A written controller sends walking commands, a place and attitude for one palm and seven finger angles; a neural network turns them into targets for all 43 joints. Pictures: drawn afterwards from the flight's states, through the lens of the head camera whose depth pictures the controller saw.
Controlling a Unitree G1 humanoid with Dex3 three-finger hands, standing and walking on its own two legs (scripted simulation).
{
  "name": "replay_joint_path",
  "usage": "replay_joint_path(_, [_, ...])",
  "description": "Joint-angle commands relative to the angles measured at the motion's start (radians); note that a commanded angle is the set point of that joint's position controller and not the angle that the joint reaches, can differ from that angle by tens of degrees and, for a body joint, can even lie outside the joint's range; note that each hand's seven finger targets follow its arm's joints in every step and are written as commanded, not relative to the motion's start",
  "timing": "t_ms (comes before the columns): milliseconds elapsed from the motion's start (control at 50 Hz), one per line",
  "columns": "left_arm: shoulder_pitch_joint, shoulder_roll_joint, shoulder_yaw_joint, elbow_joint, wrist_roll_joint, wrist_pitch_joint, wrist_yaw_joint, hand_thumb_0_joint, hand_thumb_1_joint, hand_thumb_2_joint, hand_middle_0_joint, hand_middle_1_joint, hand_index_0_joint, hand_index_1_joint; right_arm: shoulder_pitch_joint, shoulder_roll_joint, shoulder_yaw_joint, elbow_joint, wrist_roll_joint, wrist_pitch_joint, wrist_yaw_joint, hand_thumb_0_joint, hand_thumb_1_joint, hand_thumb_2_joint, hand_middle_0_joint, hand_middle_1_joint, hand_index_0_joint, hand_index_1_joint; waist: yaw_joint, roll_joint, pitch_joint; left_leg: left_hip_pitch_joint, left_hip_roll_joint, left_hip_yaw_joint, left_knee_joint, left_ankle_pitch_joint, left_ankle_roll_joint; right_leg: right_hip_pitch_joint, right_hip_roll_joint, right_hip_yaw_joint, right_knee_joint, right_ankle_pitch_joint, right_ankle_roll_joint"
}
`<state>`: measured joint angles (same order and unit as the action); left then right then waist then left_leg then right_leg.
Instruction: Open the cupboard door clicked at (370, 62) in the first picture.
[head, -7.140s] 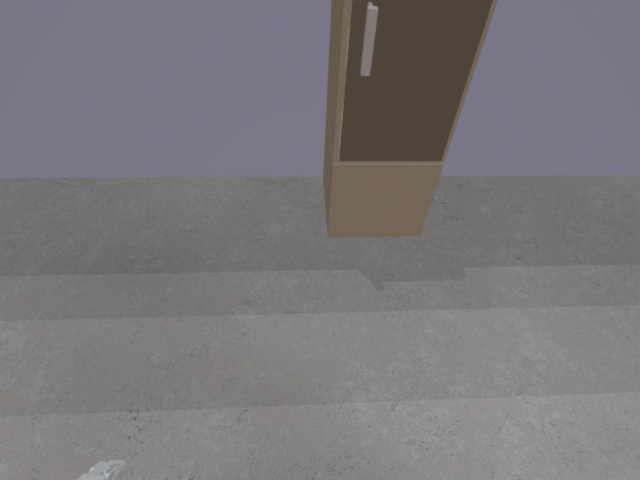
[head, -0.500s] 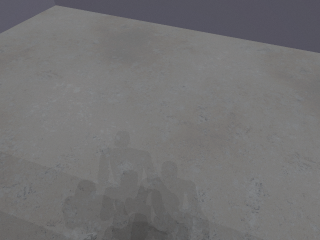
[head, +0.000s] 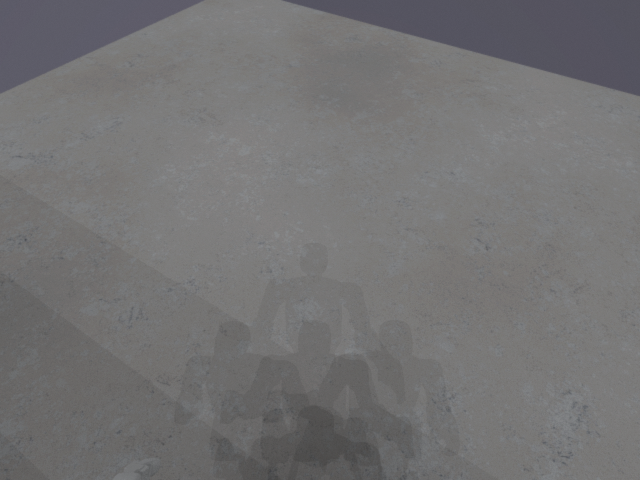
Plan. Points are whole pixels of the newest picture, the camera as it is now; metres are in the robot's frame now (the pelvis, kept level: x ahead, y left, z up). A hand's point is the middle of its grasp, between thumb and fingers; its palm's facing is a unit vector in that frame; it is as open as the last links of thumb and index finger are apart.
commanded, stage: turn to face it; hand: left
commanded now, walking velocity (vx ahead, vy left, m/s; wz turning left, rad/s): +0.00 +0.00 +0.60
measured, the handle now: out of the picture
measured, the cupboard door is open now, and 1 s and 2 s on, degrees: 0 0 0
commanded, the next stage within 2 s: none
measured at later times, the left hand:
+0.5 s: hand out of the picture -0.07 +0.17 -0.17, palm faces +0.37 -0.89 -0.25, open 7.4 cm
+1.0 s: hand out of the picture -0.05 +0.23 -0.14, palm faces +0.57 -0.77 -0.28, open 7.4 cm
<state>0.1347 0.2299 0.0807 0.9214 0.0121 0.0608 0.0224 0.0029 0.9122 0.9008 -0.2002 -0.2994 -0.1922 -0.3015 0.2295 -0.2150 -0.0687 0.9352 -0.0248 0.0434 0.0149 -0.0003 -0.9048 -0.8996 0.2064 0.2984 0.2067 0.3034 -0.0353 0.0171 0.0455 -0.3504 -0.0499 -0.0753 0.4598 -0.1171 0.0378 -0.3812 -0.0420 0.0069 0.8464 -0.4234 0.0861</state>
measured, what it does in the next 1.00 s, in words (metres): steps on the spot, turning left: right foot, then left foot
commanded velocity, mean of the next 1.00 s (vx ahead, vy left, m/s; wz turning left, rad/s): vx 0.00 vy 0.00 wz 0.60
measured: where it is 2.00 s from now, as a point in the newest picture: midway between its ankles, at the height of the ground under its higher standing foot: outside the picture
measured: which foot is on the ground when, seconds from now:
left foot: down 0.00-0.08, up 0.10-0.54, down 0.56-1.00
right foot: up 0.00-0.06, down 0.08-0.56, up 0.58-1.00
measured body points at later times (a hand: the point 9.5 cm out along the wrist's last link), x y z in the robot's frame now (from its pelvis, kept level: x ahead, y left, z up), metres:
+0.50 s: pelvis -0.04 -0.03 +0.00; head +0.00 -0.02 +0.45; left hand -0.09 +0.22 -0.15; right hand +0.13 -0.25 -0.14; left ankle -0.10 +0.10 -0.71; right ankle -0.02 -0.15 -0.74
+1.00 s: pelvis -0.04 -0.02 +0.00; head +0.00 +0.00 +0.45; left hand -0.08 +0.27 -0.12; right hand +0.15 -0.19 -0.15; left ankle -0.10 +0.09 -0.74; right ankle +0.03 -0.13 -0.72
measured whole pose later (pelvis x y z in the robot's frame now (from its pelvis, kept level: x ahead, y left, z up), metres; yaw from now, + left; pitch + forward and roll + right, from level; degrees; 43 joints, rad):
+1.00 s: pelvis -0.04 -0.02 +0.00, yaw +36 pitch +1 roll +0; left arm 0.10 0.23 0.06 0.85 0.01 0.04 0.02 0.00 0.91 0.90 -0.20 -0.30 -0.19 -0.30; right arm 0.22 -0.22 -0.06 0.92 -0.02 0.04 0.01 0.00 -0.90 -0.90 0.21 0.30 0.21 0.30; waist -0.04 0.01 0.07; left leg -0.28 -0.07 -0.12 0.51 -0.25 0.01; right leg -0.36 -0.04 -0.01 0.73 -0.40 0.10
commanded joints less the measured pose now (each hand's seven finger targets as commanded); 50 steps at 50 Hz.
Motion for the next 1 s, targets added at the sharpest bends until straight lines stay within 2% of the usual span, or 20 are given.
replay_joint_path(0, [0.120,0.078,0.014,-0.064,-0.008,-0.029,0.007,0.000,0.900,0.900,-0.200,-0.300,-0.200,-0.300,-0.038,-0.220,-0.068,-0.097,-0.005,-0.003,-0.009,0.000,-0.900,-0.900,0.200,0.300,0.200,0.300,0.042,0.172,-0.102,-0.018,0.213,-0.335,-0.176,-0.182,0.090,0.166,0.044,-0.028,-0.221,0.035,-0.031])
replay_joint_path(20, [0.173,0.091,0.020,-0.053,-0.008,-0.033,0.009,0.000,0.900,0.900,-0.200,-0.300,-0.200,-0.300,-0.061,-0.209,-0.069,-0.108,-0.001,0.002,-0.008,0.000,-0.900,-0.900,0.200,0.300,0.200,0.300,0.069,0.145,-0.096,-0.111,0.176,-0.311,-0.149,-0.240,0.055,0.287,0.042,-0.042,-0.348,0.107,-0.039])
replay_joint_path(40, [0.219,0.145,0.031,-0.053,0.003,-0.044,0.014,0.000,0.900,0.900,-0.200,-0.300,-0.200,-0.300,-0.066,-0.168,-0.066,-0.116,0.005,0.007,-0.004,0.000,-0.900,-0.900,0.200,0.300,0.200,0.300,0.095,0.013,-0.098,-0.227,0.096,-0.232,0.009,-0.310,-0.003,0.396,-0.064,0.056,-0.537,0.070,-0.074])
replay_joint_path(60, [0.193,0.257,0.048,-0.082,0.025,-0.053,0.023,0.000,0.900,0.900,-0.200,-0.300,-0.200,-0.300,-0.028,-0.074,-0.051,-0.139,0.012,0.007,-0.004,0.000,-0.900,-0.900,0.200,0.300,0.200,0.300,0.089,-0.356,-0.079,-0.403,-0.054,-0.005,0.365,-0.403,-0.097,0.400,-0.392,0.444,-0.717,-0.181,-0.182])
replay_joint_path(80, [0.090,0.248,0.030,-0.116,0.008,-0.046,0.028,0.000,0.900,0.900,-0.200,-0.300,-0.200,-0.300,-0.068,-0.145,-0.064,-0.144,-0.004,0.004,-0.004,0.000,-0.900,-0.900,0.200,0.300,0.200,0.300,0.068,-0.281,-0.018,-0.341,0.010,-0.019,0.560,-0.424,-0.084,0.147,-0.472,0.426,-0.727,-0.170,-0.214])
replay_joint_path(100, [-0.021,0.208,0.020,-0.145,0.009,-0.046,0.026,0.000,0.900,0.900,-0.200,-0.300,-0.200,-0.300,-0.036,-0.141,-0.065,-0.137,-0.007,0.013,0.006,0.000,-0.900,-0.900,0.200,0.300,0.200,0.300,0.003,-0.174,0.004,-0.268,0.022,-0.024,0.671,-0.344,-0.080,0.028,-0.411,0.292,-0.714,-0.102,-0.209])
replay_joint_path(140, [-0.061,0.146,0.007,-0.149,0.002,-0.060,0.020,0.000,0.900,0.900,-0.200,-0.300,-0.200,-0.300,0.007,-0.132,-0.063,-0.089,-0.007,0.025,0.013,0.000,-0.900,-0.900,0.200,0.300,0.200,0.300,-0.028,-0.185,0.031,-0.258,0.053,0.008,0.763,-0.256,-0.094,0.029,-0.284,0.159,-0.654,0.065,-0.147])
replay_joint_path(180, [-0.020,0.112,-0.008,-0.129,0.003,-0.073,0.014,0.000,0.900,0.900,-0.200,-0.300,-0.200,-0.300,0.024,-0.120,-0.055,-0.072,-0.003,0.022,0.019,0.000,-0.900,-0.900,0.200,0.300,0.200,0.300,-0.019,-0.174,0.036,-0.270,0.064,0.053,0.787,-0.188,-0.114,0.119,-0.235,0.023,-0.581,0.267,-0.148])
replay_joint_path(280, [0.128,0.139,-0.004,-0.085,0.008,-0.070,0.016,0.000,0.900,0.900,-0.200,-0.300,-0.200,-0.300,-0.075,-0.113,-0.043,-0.095,0.000,0.026,0.020,0.000,-0.900,-0.900,0.200,0.300,0.200,0.300,0.055,-0.181,0.006,-0.282,0.092,0.086,0.674,-0.221,-0.136,0.262,-0.282,-0.004,-0.555,0.318,-0.178])
replay_joint_path(420, [0.173,0.197,0.017,-0.058,0.020,-0.062,0.010,0.000,0.900,0.900,-0.200,-0.300,-0.200,-0.300,-0.148,-0.091,-0.017,-0.112,0.013,0.005,0.018,0.000,-0.900,-0.900,0.200,0.300,0.200,0.300,0.094,-0.241,-0.064,-0.115,0.088,0.172,0.329,-0.336,-0.115,0.334,-0.341,-0.066,-0.448,0.592,-0.208])
replay_joint_path(460, [0.163,0.207,0.022,-0.052,0.019,-0.057,0.009,0.000,0.900,0.900,-0.200,-0.300,-0.200,-0.300,-0.114,-0.091,-0.014,-0.108,0.016,-0.003,0.015,0.000,-0.900,-0.900,0.200,0.300,0.200,0.300,0.081,-0.258,-0.093,-0.040,0.076,0.198,0.208,-0.303,-0.101,0.334,-0.341,-0.102,-0.386,0.639,-0.186])
replay_joint_path(500, [0.143,0.198,0.026,-0.050,0.006,-0.050,0.005,0.000,0.900,0.900,-0.200,-0.300,-0.200,-0.300,-0.031,-0.128,-0.024,-0.088,0.013,-0.014,0.013,0.000,-0.900,-0.900,0.200,0.300,0.200,0.300,0.030,-0.188,-0.139,0.150,0.079,0.186,-0.018,-0.091,-0.082,0.251,-0.311,-0.175,-0.244,0.562,-0.115])
replay_joint_path(520, [0.151,0.158,0.022,-0.070,-0.001,-0.045,0.001,0.000,0.900,0.900,-0.200,-0.300,-0.200,-0.300,0.033,-0.216,-0.044,-0.077,0.009,-0.027,0.009,0.000,-0.900,-0.900,0.200,0.300,0.200,0.300,-0.006,0.031,-0.200,0.353,0.213,0.007,-0.095,0.127,-0.026,0.067,-0.239,-0.210,-0.046,0.351,-0.050])
replay_joint_path(540, [0.092,0.094,-0.001,-0.120,-0.002,-0.044,-0.006,0.000,0.900,0.900,-0.200,-0.300,-0.200,-0.300,0.094,-0.321,-0.070,-0.072,0.012,-0.030,0.001,0.000,-0.900,-0.900,0.200,0.300,0.200,0.300,-0.047,0.313,-0.195,0.476,0.457,-0.291,-0.076,0.573,0.089,-0.228,-0.111,-0.187,0.156,-0.226,0.024])
replay_joint_path(560, [0.036,0.110,-0.003,-0.134,0.005,-0.033,0.000,0.000,0.900,0.900,-0.200,-0.300,-0.200,-0.300,0.147,-0.325,-0.070,-0.041,0.014,-0.022,-0.005,0.000,-0.900,-0.900,0.200,0.300,0.200,0.300,-0.068,0.227,-0.204,0.441,0.493,-0.259,-0.048,0.657,0.163,-0.242,-0.108,-0.083,0.273,-0.238,0.009])
replay_joint_path(620, [0.013,0.113,0.009,-0.097,0.003,-0.028,-0.004,0.000,0.900,0.900,-0.200,-0.300,-0.200,-0.300,-0.002,-0.231,-0.043,-0.070,0.005,-0.028,-0.027,0.000,-0.900,-0.900,0.200,0.300,0.200,0.300,-0.011,0.210,-0.083,0.272,0.338,-0.152,-0.065,0.509,0.123,-0.241,-0.103,-0.018,0.347,-0.058,0.011])
replay_joint_path(680, [0.053,0.112,0.010,-0.079,0.004,-0.028,-0.012,0.000,0.900,0.900,-0.200,-0.300,-0.200,-0.300,-0.050,-0.215,-0.034,-0.092,0.007,-0.035,-0.026,0.000,-0.900,-0.900,0.200,0.300,0.200,0.300,0.020,0.126,-0.073,0.236,0.276,-0.104,-0.085,0.436,0.095,-0.185,-0.077,-0.025,0.318,0.025,0.022])
replay_joint_path(880, [-0.043,0.091,-0.001,-0.145,-0.003,-0.033,0.000,0.000,0.900,0.900,-0.200,-0.300,-0.200,-0.300,0.003,-0.225,-0.048,-0.091,-0.003,-0.023,-0.020,0.000,-0.900,-0.900,0.200,0.300,0.200,0.300,-0.006,0.129,-0.073,0.214,0.268,-0.282,-0.085,0.292,0.140,-0.094,-0.017,-0.003,0.016,-0.017,0.017])
replay_joint_path(940, [0.006,0.094,-0.003,-0.142,-0.011,-0.045,0.003,0.000,0.900,0.900,-0.200,-0.300,-0.200,-0.300,-0.022,-0.227,-0.053,-0.097,-0.001,-0.018,-0.019,0.000,-0.900,-0.900,0.200,0.300,0.200,0.300,0.015,0.154,-0.106,0.175,0.237,-0.307,-0.021,0.393,0.121,0.050,0.026,-0.021,-0.170,0.024,0.004])
replay_joint_path(980, [0.079,0.111,0.004,-0.127,-0.013,-0.059,0.007,0.000,0.900,0.900,-0.200,-0.300,-0.200,-0.300,-0.040,-0.208,-0.053,-0.107,0.008,-0.017,-0.017,0.000,-0.900,-0.900,0.200,0.300,0.200,0.300,0.057,0.109,-0.138,0.071,0.183,-0.288,0.054,0.283,0.064,0.244,0.012,-0.024,-0.412,0.213,-0.003])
